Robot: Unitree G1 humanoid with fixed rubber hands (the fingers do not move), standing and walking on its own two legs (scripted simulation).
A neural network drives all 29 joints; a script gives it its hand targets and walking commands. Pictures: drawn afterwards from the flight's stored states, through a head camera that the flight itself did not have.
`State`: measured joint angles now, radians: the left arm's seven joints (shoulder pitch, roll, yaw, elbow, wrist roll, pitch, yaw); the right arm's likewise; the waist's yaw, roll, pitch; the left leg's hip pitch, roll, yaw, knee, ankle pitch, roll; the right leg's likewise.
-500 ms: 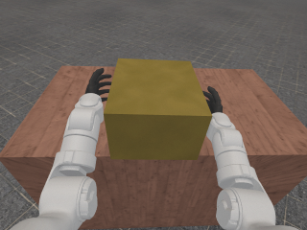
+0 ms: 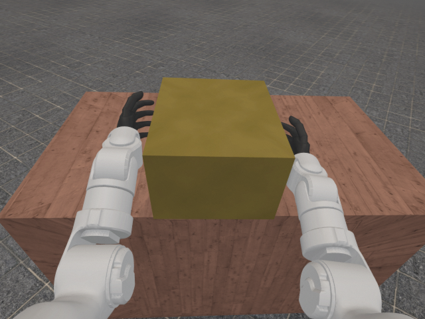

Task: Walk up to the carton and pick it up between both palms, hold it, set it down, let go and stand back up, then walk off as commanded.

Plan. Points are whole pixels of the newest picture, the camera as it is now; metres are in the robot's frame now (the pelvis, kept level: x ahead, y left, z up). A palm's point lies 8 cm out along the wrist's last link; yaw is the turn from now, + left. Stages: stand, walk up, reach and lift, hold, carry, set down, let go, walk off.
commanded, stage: hold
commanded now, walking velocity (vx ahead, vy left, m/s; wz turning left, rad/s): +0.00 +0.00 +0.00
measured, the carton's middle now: (214, 143) +0.42 +0.00 +0.15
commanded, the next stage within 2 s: none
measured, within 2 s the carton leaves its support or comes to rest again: neither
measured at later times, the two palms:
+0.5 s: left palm (128, 132) +0.38 +0.16 +0.20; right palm (297, 156) +0.37 -0.16 +0.16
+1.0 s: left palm (128, 131) +0.38 +0.16 +0.20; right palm (297, 155) +0.37 -0.15 +0.16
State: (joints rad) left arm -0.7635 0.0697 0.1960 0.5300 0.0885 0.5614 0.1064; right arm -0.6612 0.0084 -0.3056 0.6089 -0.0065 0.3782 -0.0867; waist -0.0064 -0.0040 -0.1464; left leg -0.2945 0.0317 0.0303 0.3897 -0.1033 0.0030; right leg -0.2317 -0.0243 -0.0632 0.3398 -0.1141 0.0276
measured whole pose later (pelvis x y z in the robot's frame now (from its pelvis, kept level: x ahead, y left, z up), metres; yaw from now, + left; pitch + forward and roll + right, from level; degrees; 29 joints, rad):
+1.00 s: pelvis +0.00 +0.00 +0.00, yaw +0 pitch +0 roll -1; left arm -0.76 0.07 0.20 0.51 0.10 0.58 0.10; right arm -0.66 0.01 -0.30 0.59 0.00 0.39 -0.09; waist -0.01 0.00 -0.15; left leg -0.29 0.03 0.03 0.39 -0.10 0.00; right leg -0.23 -0.02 -0.06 0.34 -0.11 0.03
